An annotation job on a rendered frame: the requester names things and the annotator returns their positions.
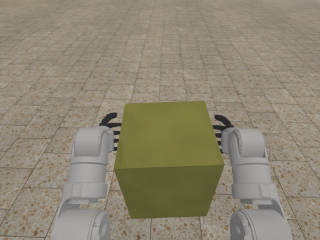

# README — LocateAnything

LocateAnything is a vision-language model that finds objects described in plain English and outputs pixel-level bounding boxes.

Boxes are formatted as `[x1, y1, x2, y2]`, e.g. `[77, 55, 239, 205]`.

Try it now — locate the robot right upper arm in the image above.
[230, 209, 292, 240]

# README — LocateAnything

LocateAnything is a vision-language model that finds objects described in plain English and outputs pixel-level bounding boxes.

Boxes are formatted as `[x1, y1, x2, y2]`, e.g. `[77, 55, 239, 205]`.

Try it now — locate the right robot forearm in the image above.
[221, 127, 293, 240]

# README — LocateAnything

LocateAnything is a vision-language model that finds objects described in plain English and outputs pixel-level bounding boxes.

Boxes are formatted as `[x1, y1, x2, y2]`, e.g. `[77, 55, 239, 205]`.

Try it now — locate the robot left hand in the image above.
[99, 112, 122, 151]

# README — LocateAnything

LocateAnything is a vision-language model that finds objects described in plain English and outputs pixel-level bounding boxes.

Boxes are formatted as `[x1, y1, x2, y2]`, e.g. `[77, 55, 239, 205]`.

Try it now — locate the carton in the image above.
[113, 100, 225, 219]

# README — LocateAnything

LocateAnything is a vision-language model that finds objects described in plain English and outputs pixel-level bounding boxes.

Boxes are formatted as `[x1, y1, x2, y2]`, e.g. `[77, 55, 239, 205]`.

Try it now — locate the left robot forearm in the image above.
[50, 125, 114, 240]

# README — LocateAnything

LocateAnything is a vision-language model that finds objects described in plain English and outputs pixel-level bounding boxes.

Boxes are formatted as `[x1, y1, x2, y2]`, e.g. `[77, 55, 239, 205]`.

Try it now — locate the robot left upper arm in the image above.
[51, 208, 110, 240]

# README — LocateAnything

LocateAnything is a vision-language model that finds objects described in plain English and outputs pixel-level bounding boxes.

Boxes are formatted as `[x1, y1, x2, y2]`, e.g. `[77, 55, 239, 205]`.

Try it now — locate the robot right hand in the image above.
[212, 115, 234, 155]

